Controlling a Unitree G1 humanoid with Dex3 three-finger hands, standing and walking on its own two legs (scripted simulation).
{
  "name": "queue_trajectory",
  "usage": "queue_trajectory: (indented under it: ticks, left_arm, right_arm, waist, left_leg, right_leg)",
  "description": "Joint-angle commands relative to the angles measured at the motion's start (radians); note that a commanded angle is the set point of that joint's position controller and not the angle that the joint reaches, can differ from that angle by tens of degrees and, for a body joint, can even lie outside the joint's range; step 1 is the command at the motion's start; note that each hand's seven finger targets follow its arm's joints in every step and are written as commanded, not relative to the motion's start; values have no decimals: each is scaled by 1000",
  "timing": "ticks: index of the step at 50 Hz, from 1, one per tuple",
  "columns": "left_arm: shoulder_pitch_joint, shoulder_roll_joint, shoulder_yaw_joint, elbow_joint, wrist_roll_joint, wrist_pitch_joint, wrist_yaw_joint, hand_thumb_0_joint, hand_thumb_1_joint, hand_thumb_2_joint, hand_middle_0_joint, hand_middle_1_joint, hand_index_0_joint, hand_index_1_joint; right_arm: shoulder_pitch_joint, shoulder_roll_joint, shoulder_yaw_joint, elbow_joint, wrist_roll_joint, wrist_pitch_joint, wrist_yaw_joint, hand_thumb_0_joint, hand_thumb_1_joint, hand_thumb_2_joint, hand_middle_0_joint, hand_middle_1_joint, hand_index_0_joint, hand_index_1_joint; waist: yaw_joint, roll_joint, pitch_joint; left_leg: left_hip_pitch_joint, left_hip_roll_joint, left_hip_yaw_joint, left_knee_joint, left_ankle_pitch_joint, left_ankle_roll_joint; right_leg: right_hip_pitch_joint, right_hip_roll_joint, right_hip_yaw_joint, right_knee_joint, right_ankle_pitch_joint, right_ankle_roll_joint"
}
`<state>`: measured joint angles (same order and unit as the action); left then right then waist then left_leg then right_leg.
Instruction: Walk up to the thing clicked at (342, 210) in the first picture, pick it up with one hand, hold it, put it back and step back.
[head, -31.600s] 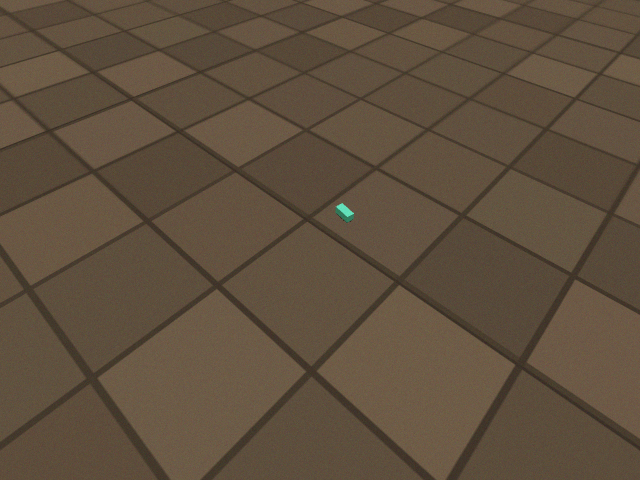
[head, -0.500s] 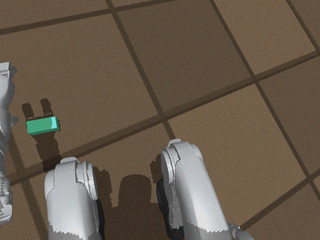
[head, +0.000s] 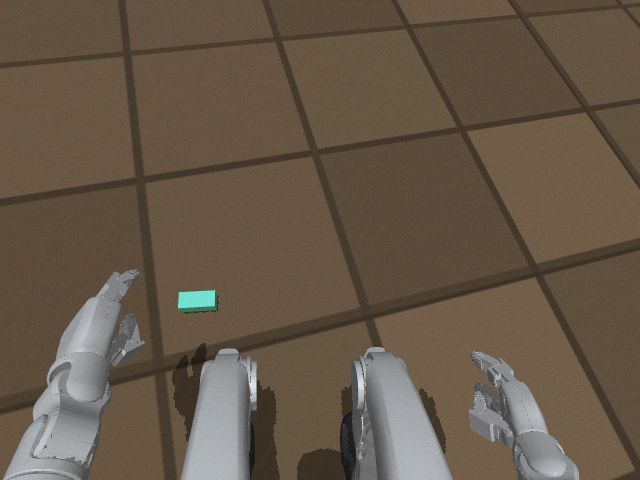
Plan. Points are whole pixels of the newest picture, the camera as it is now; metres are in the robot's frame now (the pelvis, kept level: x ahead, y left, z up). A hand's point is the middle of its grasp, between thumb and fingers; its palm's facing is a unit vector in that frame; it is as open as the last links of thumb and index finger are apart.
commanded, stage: home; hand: left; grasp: from above
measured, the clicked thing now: (198, 301) +0.47 +0.24 -0.50
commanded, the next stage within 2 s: none
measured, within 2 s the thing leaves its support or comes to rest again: neither
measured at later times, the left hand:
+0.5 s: hand (79, 365) +0.25 +0.19 +0.12, palm faces +0.11 -0.97 -0.21, open 7.4 cm
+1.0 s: hand (49, 394) +0.22 +0.19 +0.15, palm faces +0.12 -0.97 -0.19, open 7.4 cm
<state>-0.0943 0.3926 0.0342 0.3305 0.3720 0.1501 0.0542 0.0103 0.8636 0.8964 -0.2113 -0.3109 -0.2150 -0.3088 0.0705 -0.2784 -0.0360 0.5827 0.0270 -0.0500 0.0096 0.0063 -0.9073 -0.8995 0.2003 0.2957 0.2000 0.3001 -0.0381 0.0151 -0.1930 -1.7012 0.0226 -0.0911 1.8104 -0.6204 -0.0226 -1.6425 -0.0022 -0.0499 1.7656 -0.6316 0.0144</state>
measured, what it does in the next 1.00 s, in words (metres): rises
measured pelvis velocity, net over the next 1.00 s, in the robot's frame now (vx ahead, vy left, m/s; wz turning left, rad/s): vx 0.08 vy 0.00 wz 0.07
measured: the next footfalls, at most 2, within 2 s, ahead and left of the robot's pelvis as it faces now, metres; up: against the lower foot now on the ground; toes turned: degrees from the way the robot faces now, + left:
none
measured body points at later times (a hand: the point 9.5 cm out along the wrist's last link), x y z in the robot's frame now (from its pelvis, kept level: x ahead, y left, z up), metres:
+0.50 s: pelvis +0.07 +0.00 +0.17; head +0.11 +0.01 +0.62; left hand +0.24 +0.24 +0.13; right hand +0.22 -0.24 +0.10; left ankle +0.08 +0.13 -0.48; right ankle +0.08 -0.13 -0.48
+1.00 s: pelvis +0.08 +0.00 +0.20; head +0.09 +0.01 +0.65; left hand +0.22 +0.24 +0.17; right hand +0.26 -0.23 +0.14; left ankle +0.08 +0.13 -0.48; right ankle +0.08 -0.13 -0.48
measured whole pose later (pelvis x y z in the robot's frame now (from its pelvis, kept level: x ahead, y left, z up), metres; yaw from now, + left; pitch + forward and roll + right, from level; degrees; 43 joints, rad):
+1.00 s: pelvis +0.08 +0.00 +0.20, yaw +4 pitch +10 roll -3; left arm 0.50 0.22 0.03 -0.14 -0.05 0.46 0.02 0.02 0.91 0.90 -0.20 -0.30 -0.20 -0.30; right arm 0.28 -0.22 0.04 0.52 0.00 -0.24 -0.18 0.01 -0.90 -0.90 0.20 0.30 0.20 0.30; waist -0.03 0.04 -0.16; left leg -0.71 0.02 -0.07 1.01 -0.48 -0.01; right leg -0.64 -0.01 -0.06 0.95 -0.48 0.02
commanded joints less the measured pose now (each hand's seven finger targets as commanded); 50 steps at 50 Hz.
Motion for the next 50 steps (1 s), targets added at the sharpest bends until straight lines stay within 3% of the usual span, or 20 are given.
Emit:
queue_trajectory:
  ticks: [1,4,7,11,16,21,28,33,40,45,50]
  left_arm:
    - [-38,108,39,-289,-141,41,20,0,900,900,-200,-299,-200,-299]
    - [30,99,51,-373,-238,87,22,0,900,900,-200,-300,-200,-300]
    - [102,81,65,-403,-288,125,29,0,900,900,-200,-301,-200,-300]
    - [213,26,70,-433,-342,167,41,0,900,900,-200,-301,-200,-301]
    - [349,-26,88,-496,-408,222,37,0,900,900,-200,-301,-200,-300]
    - [501,-62,77,-600,-448,266,26,0,900,900,-200,-301,-200,-301]
    - [606,-80,65,-666,-439,282,3,0,900,900,-200,-302,-200,-301]
    - [602,-83,52,-679,-431,276,-18,0,900,900,-200,-301,-200,-301]
    - [566,-74,58,-653,-421,262,-34,0,900,900,-200,-301,-200,-301]
    - [576,-66,62,-668,-418,257,-30,0,900,900,-200,-300,-200,-300]
    - [572,-70,60,-649,-414,251,-27,0,900,900,-200,-301,-200,-300]
  right_arm:
    - [48,-139,-37,-125,9,-64,-39,0,-900,-900,200,300,200,300]
    - [40,-118,-25,-150,13,-81,-59,0,-901,-900,200,299,200,299]
    - [55,-103,-12,-154,17,-97,-82,0,-901,-899,200,299,200,299]
    - [90,-74,11,-162,21,-115,-113,0,-902,-899,199,299,199,299]
    - [133,-63,26,-178,20,-142,-159,0,-901,-899,199,299,200,299]
    - [171,-47,34,-215,13,-167,-192,0,-901,-899,199,299,199,299]
    - [186,-42,27,-230,-2,-199,-212,0,-902,-899,199,299,199,299]
    - [181,-55,19,-230,-11,-220,-211,0,-902,-899,199,299,199,299]
    - [172,-65,15,-221,-22,-243,-206,0,-901,-899,200,299,200,299]
    - [165,-65,17,-215,-23,-246,-202,0,-901,-899,200,299,200,299]
    - [150,-62,21,-214,-26,-244,-202,0,-901,-899,200,299,200,299]
  waist:
    - [-37,105,-410]
    - [-42,83,-373]
    - [-41,83,-346]
    - [-44,74,-302]
    - [-27,89,-256]
    - [-22,67,-200]
    - [-21,27,-101]
    - [-20,39,-43]
    - [-18,45,-21]
    - [-5,51,-60]
    - [-5,46,-35]
  left_leg:
    - [507,-6,-9,-412,-83,42]
    - [555,-12,13,-472,-63,47]
    - [636,-11,13,-534,-2,43]
    - [729,-14,15,-623,106,42]
    - [887,-9,6,-746,238,30]
    - [992,-22,41,-828,343,33]
    - [1069,-21,37,-907,401,37]
    - [1097,-17,43,-955,369,33]
    - [1106,-19,45,-964,349,31]
    - [1127,-24,50,-947,413,31]
    - [1112,-22,47,-968,335,32]
  right_leg:
    - [334,29,8,-373,11,-31]
    - [444,27,26,-475,5,-30]
    - [520,27,24,-533,60,-31]
    - [654,26,25,-627,149,-32]
    - [782,25,8,-721,260,-30]
    - [939,27,-1,-855,359,-21]
    - [1012,30,-14,-941,409,-16]
    - [1005,33,-29,-961,363,-15]
    - [1011,26,-29,-966,346,-13]
    - [1049,23,-21,-962,409,-11]
    - [1035,25,-25,-975,338,-12]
